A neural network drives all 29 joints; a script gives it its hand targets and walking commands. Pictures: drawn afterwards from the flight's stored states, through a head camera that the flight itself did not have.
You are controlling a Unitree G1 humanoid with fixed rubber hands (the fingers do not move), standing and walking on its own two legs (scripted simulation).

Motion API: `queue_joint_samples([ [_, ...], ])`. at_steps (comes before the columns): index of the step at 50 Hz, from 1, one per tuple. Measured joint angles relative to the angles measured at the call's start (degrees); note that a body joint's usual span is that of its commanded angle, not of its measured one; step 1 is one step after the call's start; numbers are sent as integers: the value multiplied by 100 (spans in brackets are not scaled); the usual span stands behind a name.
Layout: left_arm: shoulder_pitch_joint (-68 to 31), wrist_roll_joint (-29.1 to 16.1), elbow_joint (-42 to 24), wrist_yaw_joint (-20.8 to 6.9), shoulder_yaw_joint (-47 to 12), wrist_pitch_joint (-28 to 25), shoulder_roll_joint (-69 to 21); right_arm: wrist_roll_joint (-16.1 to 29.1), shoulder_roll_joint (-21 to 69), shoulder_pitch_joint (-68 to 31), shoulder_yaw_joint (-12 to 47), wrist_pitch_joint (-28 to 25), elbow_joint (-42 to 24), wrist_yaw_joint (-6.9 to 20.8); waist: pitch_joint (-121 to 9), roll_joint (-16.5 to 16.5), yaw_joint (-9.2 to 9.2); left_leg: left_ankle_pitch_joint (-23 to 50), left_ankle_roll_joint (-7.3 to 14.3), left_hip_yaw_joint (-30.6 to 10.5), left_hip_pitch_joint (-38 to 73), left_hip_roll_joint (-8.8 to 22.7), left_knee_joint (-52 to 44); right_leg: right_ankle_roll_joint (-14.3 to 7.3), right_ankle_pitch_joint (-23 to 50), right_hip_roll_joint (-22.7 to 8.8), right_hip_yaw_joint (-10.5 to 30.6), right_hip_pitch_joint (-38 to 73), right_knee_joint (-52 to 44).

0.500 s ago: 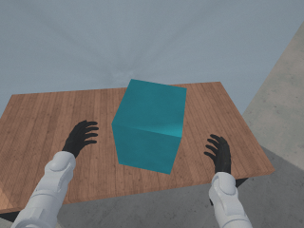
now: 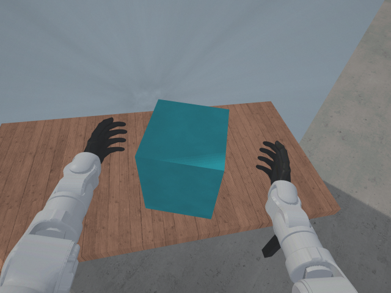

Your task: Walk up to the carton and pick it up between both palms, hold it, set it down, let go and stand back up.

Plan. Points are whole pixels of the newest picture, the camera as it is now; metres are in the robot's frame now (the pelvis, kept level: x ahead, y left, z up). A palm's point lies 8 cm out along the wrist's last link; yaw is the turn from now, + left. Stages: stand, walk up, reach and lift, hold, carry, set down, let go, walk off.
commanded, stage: reach and lift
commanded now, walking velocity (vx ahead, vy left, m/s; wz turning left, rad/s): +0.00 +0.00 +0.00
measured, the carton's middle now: (185, 161) +0.47 -0.02 -0.06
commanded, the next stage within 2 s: none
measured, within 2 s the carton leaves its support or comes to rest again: neither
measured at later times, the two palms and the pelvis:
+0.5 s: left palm (108, 120) +0.46 +0.16 +0.11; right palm (282, 147) +0.38 -0.22 +0.09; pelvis +0.01 -0.01 +0.00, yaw +1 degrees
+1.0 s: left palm (119, 136) +0.47 +0.15 +0.05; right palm (274, 159) +0.38 -0.22 +0.04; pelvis +0.00 -0.01 -0.02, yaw +2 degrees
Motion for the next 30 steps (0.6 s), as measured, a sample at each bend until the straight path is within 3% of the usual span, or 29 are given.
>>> queue_joint_samples([
  [30, -2291, -225, 2334, 61, -275, -240, 206, 315, -166, -2107, -11, 87, 1692, -1, -789, 37, -481, -8, -66, -173, -1299, 8, 294, -42, -30, -8, -176, -1208, 220],
])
